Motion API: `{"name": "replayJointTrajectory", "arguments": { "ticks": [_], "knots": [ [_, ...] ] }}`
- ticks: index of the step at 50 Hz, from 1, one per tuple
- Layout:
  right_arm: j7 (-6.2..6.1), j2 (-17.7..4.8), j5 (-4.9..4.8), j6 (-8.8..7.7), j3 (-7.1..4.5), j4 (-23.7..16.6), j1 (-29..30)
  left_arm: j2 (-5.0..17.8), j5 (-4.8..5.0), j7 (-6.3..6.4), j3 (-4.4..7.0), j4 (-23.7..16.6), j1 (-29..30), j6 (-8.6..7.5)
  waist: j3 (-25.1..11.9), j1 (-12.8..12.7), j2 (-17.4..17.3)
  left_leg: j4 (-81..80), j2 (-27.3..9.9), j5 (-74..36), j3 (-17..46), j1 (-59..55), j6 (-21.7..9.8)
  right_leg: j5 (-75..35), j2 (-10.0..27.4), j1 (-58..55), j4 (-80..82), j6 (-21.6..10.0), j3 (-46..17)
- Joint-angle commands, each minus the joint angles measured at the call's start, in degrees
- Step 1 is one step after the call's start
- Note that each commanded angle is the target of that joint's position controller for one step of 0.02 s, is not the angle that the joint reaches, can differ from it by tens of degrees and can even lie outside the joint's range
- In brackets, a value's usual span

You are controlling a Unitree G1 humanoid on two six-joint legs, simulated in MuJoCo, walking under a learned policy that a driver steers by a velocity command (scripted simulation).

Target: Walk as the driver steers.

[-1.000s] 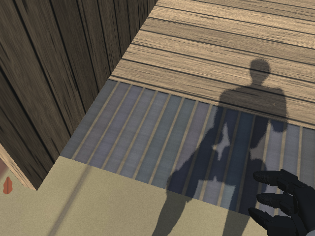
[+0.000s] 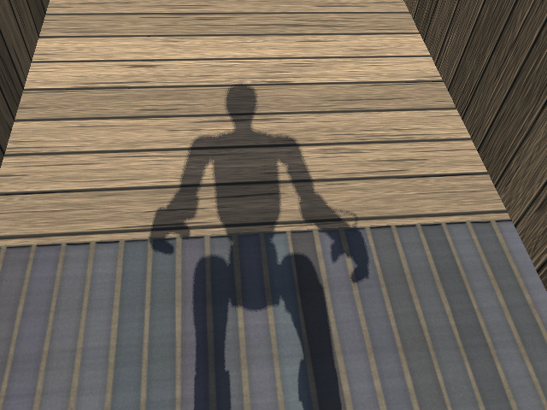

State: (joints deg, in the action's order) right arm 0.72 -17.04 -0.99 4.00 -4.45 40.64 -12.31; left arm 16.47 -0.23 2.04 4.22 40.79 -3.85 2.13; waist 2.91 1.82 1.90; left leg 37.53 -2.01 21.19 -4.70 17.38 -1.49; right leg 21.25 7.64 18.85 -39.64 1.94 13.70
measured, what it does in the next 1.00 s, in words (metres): walks ahead: right foot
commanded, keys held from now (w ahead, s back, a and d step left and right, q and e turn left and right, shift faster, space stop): q+shift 0.08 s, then w+q+shift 0.16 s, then w+shift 0.02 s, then w+e+shift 0.70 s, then w+shift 0.04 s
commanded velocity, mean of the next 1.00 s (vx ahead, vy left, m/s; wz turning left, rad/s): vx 0.69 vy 0.00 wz -0.10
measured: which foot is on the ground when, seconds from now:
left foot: down 0.00-0.60, up 0.62-1.00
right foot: up 0.00-0.58, down 0.60-1.00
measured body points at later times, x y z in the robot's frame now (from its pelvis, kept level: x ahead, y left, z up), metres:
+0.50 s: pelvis +0.13 +0.01 +0.02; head +0.14 +0.02 +0.47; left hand +0.26 +0.31 -0.07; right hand +0.28 -0.25 -0.08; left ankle -0.02 +0.09 -0.72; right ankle +0.25 -0.10 -0.70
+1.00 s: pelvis +0.53 -0.03 +0.00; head +0.57 -0.06 +0.45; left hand +0.51 +0.25 -0.11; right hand +0.80 -0.27 -0.03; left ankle +0.78 +0.09 -0.69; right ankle +0.31 -0.09 -0.72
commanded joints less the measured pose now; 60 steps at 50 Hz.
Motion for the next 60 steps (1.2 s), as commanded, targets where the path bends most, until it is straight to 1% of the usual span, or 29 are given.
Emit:
{"name": "replayJointTrajectory", "arguments": {
  "ticks": [1, 2, 3, 5, 7, 9, 16, 25, 28, 30, 31, 32, 33, 34, 35, 36, 38, 42, 45, 49, 51, 52, 53, 54, 55, 56, 57, 58, 60],
  "knots": [
    [-0.77, -16.3, 3.09, -2.38, -4.34, -4.1, -8.7, 3.6, -1.58, 0.08, 1.17, -7.7, 9.1, -1.23, -9.3, 4.1, -18.9, -17.6, -20.0, -44.6, 37.6, -16.1, -20.2, 20.1, -8.7, 22.9, -28.9, 3.3, -13.3],
    [-0.35, -15.1, 3.03, -3.86, -4.08, -4.3, -6.5, 5.0, -0.37, 0.18, 1.68, -7.4, 9.2, -1.36, -8.7, 2.8, -11.7, -18.3, -18.1, -39.0, 33.4, -17.3, -18.8, 16.5, -7.7, 25.1, -31.8, 2.1, -17.2],
    [-0.79, -14.2, 1.49, -4.57, -4.01, -4.8, -3.3, 5.0, 0.12, 0.46, 1.9, -6.6, 7.8, -1.63, -7.3, 0.6, -8.4, -17.8, -15.0, -35.5, 29.7, -16.9, -15.6, 10.5, -7.1, 26.0, -30.7, 1.1, -18.7],
    [-2.03, -10.1, -1.52, -4.12, -2.88, -5.5, -0.8, 7.0, -0.69, 0.58, 2.71, -4.9, 3.9, -2.3, -9.1, -1.7, -5.6, -19.2, -11.5, -19.0, 27.1, -15.9, -11.9, 1.7, -5.8, 23.9, -25.7, 0.6, -19.9],
    [-2.45, -8.9, -1.49, -4.28, -2.29, -6.0, -2.9, 6.5, 0.41, -1.04, 2.77, -4.4, 3.3, -3.65, -8.3, -1.0, -7.8, -24.9, -9.9, 10.2, 30.8, -16.2, -11.9, -5.0, -6.8, 24.3, -20.2, 0.3, -19.6],
    [-2.82, -10.1, -0.62, -5.05, -2.43, -6.1, -4.7, 6.5, 0.96, -1.79, 2.83, -4.8, 5.7, -5.23, -5.3, -0.1, -8.7, -27.4, -9.8, 13.7, 33.0, -15.8, -11.6, -7.8, -7.9, 24.7, -12.6, 0.6, -20.1],
    [-2.62, -9.0, -0.17, -6.5, -1.25, -5.8, -7.3, 4.2, 0.88, -3.36, 1.24, -3.5, 6.6, -8.53, -3.2, 2.6, -12.7, -25.5, -7.4, 3.9, 25.8, -9.6, -10.3, -16.9, -7.7, 14.5, 3.4, 3.1, -15.9],
    [-0.91, -10.7, 0.32, -7.47, -0.97, -3.0, -12.1, 5.5, 2.73, -5.57, -0.97, -8.2, 10.4, -9.54, 3.0, 6.2, -9.4, -27.5, -15.1, -2.6, 22.9, -23.0, -11.0, -10.1, -3.8, 26.6, 5.2, -5.4, -13.4],
    [-0.91, -12.0, 0.78, -7.21, -1.3, -3.5, -8.8, 6.1, 2.85, -5.92, -1.07, -7.7, 4.1, -9.05, -1.0, 1.8, -8.7, -22.4, -13.1, -28.0, 14.4, -21.5, -8.4, -9.1, -6.7, 16.2, 5.5, -8.6, -9.6],
    [-1.57, -10.3, 1.31, -7.23, -0.47, -4.8, -6.0, 9.6, 2.32, -5.1, 1.16, -2.1, -13.9, -8.4, -12.3, -7.3, -4.9, -1.6, -7.7, -54.9, 5.3, -9.4, -5.0, -12.0, -12.3, -13.6, 3.7, -11.2, -5.9],
    [-2.04, -8.2, 2.49, -8.17, 0.53, -7.2, -4.3, 14.0, 2.66, -4.38, 2.85, 0.6, -27.9, -7.95, -17.6, -13.6, 2.5, 20.1, -4.3, -44.1, 2.8, 8.7, -1.5, -1.7, -5.2, -32.9, 4.8, -14.8, -20.3],
    [-1.17, -0.4, 2.04, -10.4, 2.91, -9.3, -7.3, 17.4, 2.53, -4.68, 2.93, 1.2, -30.4, -8.27, -20.4, -9.0, 18.9, 38.5, 5.5, 5.3, 7.7, 28.1, 1.8, 24.4, 6.9, -43.8, 17.8, -22.2, -54.3],
    [-0.58, -5.9, -0.35, -12.3, 2.26, -10.3, -1.2, 12.5, 2.35, -4.47, 1.82, -0.4, -28.5, -8.3, -16.3, -11.5, 10.9, 42.5, 4.0, 4.2, 12.9, 37.3, 0.2, 29.0, 9.4, -44.3, 25.7, -21.3, -63.7],
    [-0.1, -7.5, -1.6, -13.57, 1.88, -11.2, 3.1, 11.9, 1.12, -4.0, 1.67, -1.0, -26.3, -8.1, -9.6, -11.0, 5.5, 41.6, 1.4, 0.1, 12.3, 40.6, -0.6, 21.0, 8.9, -39.5, 25.5, -20.5, -57.8],
    [-0.21, -6.6, -0.17, -14.32, 2.31, -10.9, 4.2, 11.5, 0.58, -3.86, 1.5, -2.0, -23.8, -7.81, -6.7, -9.2, -1.8, 37.6, -0.6, -3.2, 12.0, 37.7, -1.0, 13.1, 6.8, -32.8, 25.1, -19.4, -52.7],
    [-0.28, -6.0, 1.26, -14.66, 2.23, -10.8, 3.7, 10.7, 0.37, -3.84, 1.18, -3.0, -21.2, -7.61, -4.4, -6.4, -2.7, 32.7, -1.5, -5.4, 12.3, 34.2, -0.4, 8.1, 4.8, -26.0, 26.0, -19.9, -49.4],
    [-0.05, -5.9, 1.84, -13.63, 1.85, -10.0, 2.1, 7.9, 0.52, -3.47, 0.16, -3.9, -17.7, -7.32, -0.4, -2.4, 0.5, 27.1, -2.2, -7.3, 12.1, 28.8, 1.1, 2.4, 0.7, -16.9, 29.0, -20.4, -44.2],
    [-0.06, -4.4, 2.62, -12.67, 2.38, -12.3, 10.3, 7.7, 1.8, -1.81, 0.02, -2.4, -18.1, -7.25, 5.9, -2.8, -0.2, 9.8, 0.5, -18.2, 6.9, 22.6, 4.6, -15.4, -4.9, -2.5, 30.8, -18.1, -34.4],
    [0.73, -1.5, 2.02, -13.55, 3.06, -14.8, 18.3, 8.0, 2.52, -1.21, 0.38, 0.6, -22.8, -7.1, 4.4, -6.2, 1.1, -3.2, 4.3, -30.5, 5.2, 9.4, 4.7, -18.2, -6.3, 3.5, 31.6, -15.1, -33.6],
    [0.32, -5.6, -0.33, -13.43, 0.9, -15.5, 20.2, 7.5, 3.1, -0.72, 0.52, 3.5, -25.1, -6.71, 1.5, -5.3, 4.3, -11.8, 4.7, -30.5, 8.1, 3.2, 2.9, -29.6, -3.6, -9.8, 26.0, -11.7, -36.4],
    [-0.14, -9.0, -0.67, -13.34, -0.95, -14.0, 11.6, 8.8, 1.04, -0.64, 0.92, 4.8, -25.5, -5.85, -5.7, -0.4, 7.4, -9.8, 6.3, -25.1, 4.2, -4.6, 0.6, -56.4, -2.7, -18.3, 13.3, -10.1, -34.3],
    [-0.79, -10.3, -1.4, -12.59, -1.73, -11.8, 0.3, 10.3, -0.73, -0.96, 1.06, 3.9, -21.9, -5.2, -11.9, 6.4, 9.5, -7.6, 3.6, -22.9, 4.1, -15.5, -1.9, -63.8, -2.9, -16.1, 0.1, -8.8, -31.9],
    [-1.45, -11.9, -0.66, -11.52, -1.88, -8.8, -15.5, 6.6, -2.61, -1.04, -0.19, 1.6, -18.9, -5.38, -22.5, 11.8, 6.2, 0.2, -4.7, -12.6, 13.1, -36.1, -5.5, -54.3, -4.7, -4.6, -18.7, -8.6, -30.7],
    [-0.16, -15.4, -0.07, -11.83, -2.62, -4.1, -19.6, -1.2, 1.52, -1.88, -2.74, 1.7, -29.8, -6.37, -33.7, 5.3, -28.6, -10.2, -20.6, 4.5, 50.3, -55.5, -20.6, -7.4, -15.9, 16.7, -47.7, -2.6, -26.1],
    [0.35, -8.9, -0.29, -11.83, -1.62, -3.7, -20.1, 2.8, 3.24, -2.05, -2.88, 2.1, -27.5, -6.9, -30.2, 7.1, -24.3, -18.6, -17.9, 19.6, 59.4, -53.5, -18.6, 4.1, -12.5, 24.2, -48.3, -4.3, -26.8],
    [-0.19, -5.0, 0.1, -11.27, -0.74, -3.5, -16.5, 6.3, 3.72, -2.38, -2.34, -0.7, -16.1, -7.51, -18.4, 8.2, -16.2, -18.3, -14.7, 15.8, 49.5, -45.4, -15.9, 3.8, -8.7, 28.2, -47.0, -5.5, -25.6],
    [0.17, -5.6, 0.95, -10.79, -0.72, -2.6, -15.4, 5.3, 1.71, -2.7, -3.09, -3.5, -7.9, -8.69, -9.8, 7.3, -3.4, -20.5, -11.4, 5.9, 44.3, -33.5, -14.4, 3.5, -7.8, 26.9, -42.2, -6.6, -23.0],
    [0.38, -6.0, 1.27, -10.91, -0.76, -2.4, -12.8, 4.3, 0.23, -2.92, -3.14, -5.1, -4.3, -9.66, -5.0, 4.4, -1.4, -21.6, -9.9, -1.9, 41.7, -25.6, -14.5, 3.4, -6.6, 25.9, -36.4, -6.8, -23.1],
    [0.22, -3.7, 1.21, -10.6, 0.03, -2.0, -10.1, 2.5, 0.06, -3.71, -3.63, -5.6, -4.9, -10.13, -1.6, -0.5, -3.4, -24.9, -6.5, -6.5, 38.1, -15.8, -14.9, 3.2, -4.9, 21.2, -29.0, -6.2, -23.4]
  ]
}}
Velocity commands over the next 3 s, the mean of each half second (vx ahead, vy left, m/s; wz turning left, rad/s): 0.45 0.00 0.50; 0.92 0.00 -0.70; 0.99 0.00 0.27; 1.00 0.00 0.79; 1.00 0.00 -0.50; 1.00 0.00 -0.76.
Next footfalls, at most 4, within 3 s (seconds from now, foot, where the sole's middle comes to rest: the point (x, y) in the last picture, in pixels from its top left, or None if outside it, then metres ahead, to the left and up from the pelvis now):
0.60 right None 0.35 -0.09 -0.76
1.04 left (239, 274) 0.82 0.05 -0.76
1.42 right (352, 202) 1.07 -0.29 -0.76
1.86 left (248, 118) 1.45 0.03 -0.76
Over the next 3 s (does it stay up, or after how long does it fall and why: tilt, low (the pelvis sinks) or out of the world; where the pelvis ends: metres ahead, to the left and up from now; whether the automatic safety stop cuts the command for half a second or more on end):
stays up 2.27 0.16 0.01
